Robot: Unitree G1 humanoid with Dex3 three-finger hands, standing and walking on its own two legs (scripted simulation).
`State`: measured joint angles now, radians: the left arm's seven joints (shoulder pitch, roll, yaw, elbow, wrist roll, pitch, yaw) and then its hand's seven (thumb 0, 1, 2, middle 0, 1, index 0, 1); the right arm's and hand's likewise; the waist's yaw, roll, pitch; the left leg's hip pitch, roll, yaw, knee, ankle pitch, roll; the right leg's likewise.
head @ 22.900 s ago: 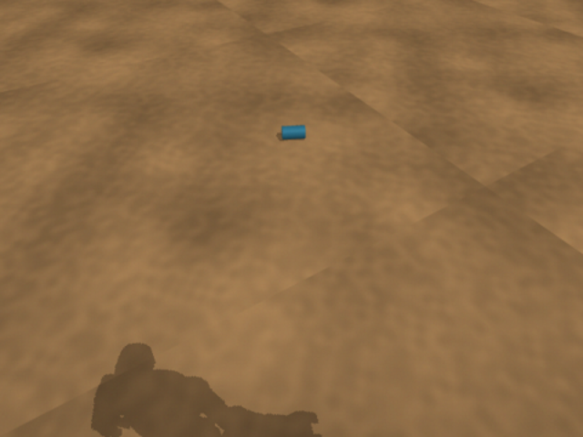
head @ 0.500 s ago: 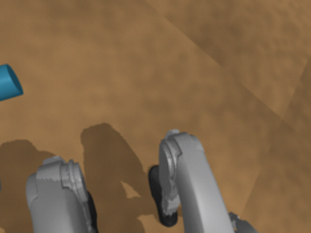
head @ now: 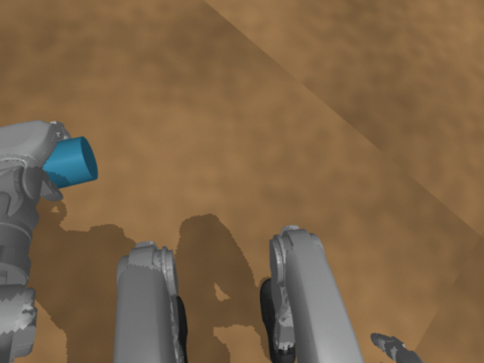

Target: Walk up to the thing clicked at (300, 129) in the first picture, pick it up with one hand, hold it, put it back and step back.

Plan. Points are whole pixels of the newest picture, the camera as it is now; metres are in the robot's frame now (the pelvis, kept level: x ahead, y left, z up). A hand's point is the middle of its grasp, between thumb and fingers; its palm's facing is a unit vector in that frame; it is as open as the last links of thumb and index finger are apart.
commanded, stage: lift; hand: left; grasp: from above
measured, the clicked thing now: (47, 167) +0.46 +0.31 -0.12
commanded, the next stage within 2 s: hold in 1.12 s
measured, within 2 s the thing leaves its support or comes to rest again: neither
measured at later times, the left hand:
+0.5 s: hand out of the picture +0.38 +0.28 +0.12, palm faces -0.43 -0.14 -0.89, open 10.5 cm
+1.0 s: hand out of the picture +0.39 +0.25 +0.23, palm faces -0.42 -0.15 -0.90, open 10.5 cm
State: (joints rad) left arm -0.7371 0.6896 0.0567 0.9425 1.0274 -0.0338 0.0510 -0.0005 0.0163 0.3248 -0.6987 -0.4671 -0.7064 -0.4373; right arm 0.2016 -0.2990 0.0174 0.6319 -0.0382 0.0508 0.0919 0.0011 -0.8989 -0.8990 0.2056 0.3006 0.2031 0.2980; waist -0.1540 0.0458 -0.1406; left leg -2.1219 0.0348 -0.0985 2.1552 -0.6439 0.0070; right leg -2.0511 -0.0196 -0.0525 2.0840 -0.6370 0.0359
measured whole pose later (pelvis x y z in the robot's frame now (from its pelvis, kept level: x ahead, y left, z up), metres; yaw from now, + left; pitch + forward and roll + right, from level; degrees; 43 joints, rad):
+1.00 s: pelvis +0.07 +0.00 +0.31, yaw +4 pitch +13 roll -1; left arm -0.41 0.36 -0.18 0.88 0.93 0.19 0.15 0.00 -0.01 0.41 -0.67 -0.54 -0.67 -0.51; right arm 0.25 -0.24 -0.02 0.78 0.03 -0.06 -0.06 0.01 -0.88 -0.89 0.21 0.30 0.20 0.30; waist -0.08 0.04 -0.09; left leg -0.77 0.05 0.01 0.97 -0.42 -0.01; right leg -0.75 -0.01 -0.02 0.93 -0.40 0.02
